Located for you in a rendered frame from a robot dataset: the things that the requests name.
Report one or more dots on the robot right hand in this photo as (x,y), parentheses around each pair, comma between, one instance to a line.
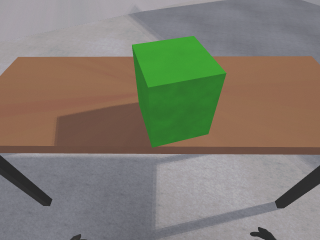
(263,233)

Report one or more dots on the table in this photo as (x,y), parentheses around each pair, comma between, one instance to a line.
(268,105)

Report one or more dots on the carton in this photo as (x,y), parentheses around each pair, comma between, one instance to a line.
(178,85)

